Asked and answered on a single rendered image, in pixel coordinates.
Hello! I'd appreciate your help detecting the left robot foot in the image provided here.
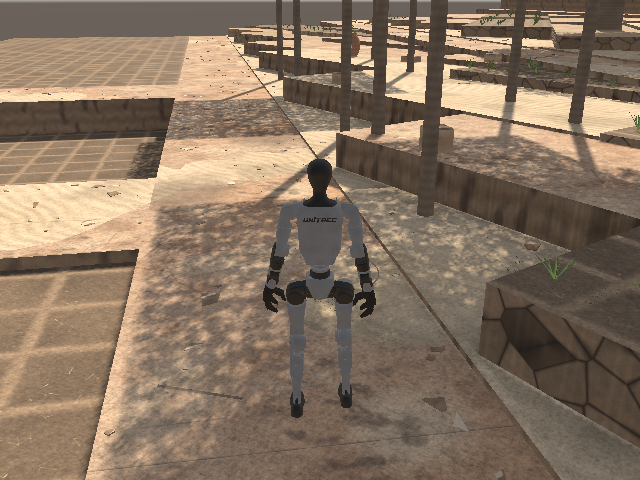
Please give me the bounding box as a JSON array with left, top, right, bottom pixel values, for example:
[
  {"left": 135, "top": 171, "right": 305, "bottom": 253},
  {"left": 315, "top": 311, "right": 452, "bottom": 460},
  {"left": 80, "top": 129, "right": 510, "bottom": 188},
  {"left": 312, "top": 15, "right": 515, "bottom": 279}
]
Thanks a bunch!
[{"left": 290, "top": 391, "right": 305, "bottom": 418}]

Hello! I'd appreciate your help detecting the robot left upper arm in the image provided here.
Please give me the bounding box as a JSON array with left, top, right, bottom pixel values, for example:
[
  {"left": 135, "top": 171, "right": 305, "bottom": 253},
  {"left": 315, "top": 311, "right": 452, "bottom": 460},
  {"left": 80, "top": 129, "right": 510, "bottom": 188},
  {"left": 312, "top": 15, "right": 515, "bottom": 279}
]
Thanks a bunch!
[{"left": 274, "top": 202, "right": 299, "bottom": 257}]

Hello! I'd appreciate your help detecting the robot right upper arm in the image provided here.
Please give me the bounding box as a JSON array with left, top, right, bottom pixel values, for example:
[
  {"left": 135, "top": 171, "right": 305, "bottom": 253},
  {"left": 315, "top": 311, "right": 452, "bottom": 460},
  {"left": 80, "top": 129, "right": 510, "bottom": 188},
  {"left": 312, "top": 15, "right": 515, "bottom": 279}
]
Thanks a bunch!
[{"left": 341, "top": 202, "right": 365, "bottom": 259}]

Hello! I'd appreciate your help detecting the left robot forearm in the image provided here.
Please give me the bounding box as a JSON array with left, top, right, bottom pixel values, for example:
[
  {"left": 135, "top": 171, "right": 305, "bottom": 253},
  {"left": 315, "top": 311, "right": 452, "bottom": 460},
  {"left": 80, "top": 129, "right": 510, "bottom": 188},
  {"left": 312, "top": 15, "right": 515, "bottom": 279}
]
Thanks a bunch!
[{"left": 265, "top": 242, "right": 285, "bottom": 289}]

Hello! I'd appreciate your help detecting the robot right hand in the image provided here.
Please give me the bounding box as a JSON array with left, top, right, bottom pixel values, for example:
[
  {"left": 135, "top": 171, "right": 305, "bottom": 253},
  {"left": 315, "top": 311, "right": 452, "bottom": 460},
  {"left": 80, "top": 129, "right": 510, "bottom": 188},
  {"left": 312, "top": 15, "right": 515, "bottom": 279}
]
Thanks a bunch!
[{"left": 353, "top": 289, "right": 376, "bottom": 318}]

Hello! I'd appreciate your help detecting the robot left hand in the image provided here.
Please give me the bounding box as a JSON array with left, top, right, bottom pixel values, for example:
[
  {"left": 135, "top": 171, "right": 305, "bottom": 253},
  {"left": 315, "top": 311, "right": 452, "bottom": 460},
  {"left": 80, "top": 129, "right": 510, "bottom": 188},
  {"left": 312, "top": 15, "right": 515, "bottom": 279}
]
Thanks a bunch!
[{"left": 263, "top": 285, "right": 286, "bottom": 313}]

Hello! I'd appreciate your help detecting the left robot thigh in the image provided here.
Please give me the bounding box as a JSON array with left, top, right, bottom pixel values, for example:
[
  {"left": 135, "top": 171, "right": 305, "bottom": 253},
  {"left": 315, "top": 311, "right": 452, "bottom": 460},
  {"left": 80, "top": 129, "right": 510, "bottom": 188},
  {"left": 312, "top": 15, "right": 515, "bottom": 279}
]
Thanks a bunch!
[{"left": 286, "top": 279, "right": 306, "bottom": 353}]

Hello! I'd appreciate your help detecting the right robot forearm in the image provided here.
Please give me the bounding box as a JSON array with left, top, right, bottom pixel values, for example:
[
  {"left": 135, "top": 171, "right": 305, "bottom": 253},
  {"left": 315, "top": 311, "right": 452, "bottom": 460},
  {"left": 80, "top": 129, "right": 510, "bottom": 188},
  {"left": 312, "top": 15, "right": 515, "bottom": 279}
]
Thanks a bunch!
[{"left": 355, "top": 243, "right": 374, "bottom": 292}]

